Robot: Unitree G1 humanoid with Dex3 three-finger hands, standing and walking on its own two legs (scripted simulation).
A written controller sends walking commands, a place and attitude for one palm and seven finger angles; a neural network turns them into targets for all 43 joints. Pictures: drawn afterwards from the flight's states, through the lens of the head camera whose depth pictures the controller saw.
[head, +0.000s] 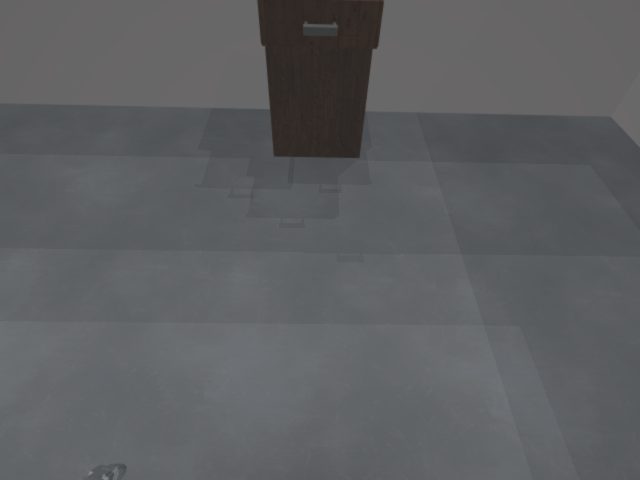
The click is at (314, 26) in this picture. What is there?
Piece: drawer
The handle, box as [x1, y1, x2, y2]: [303, 21, 337, 35]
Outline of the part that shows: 303,24 303,35 336,35 337,33 337,25 335,24 335,22 333,22 332,25 308,24 307,21 305,21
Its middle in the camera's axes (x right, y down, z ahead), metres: +0.00 -0.69 +1.26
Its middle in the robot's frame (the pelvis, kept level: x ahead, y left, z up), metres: +1.41 +0.08 -0.01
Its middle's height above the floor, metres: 0.76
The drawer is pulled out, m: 0.30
